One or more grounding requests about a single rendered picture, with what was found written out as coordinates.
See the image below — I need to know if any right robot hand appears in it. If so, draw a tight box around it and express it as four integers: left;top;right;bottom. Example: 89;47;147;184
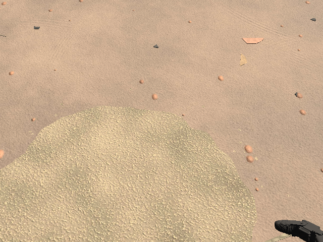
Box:
275;220;323;242

